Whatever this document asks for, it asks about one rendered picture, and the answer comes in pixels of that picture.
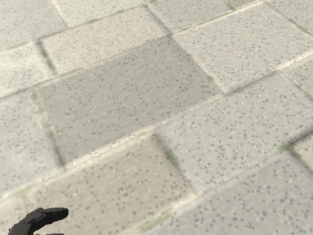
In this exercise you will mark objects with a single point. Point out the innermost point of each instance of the robot left hand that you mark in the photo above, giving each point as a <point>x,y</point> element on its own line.
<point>35,220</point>

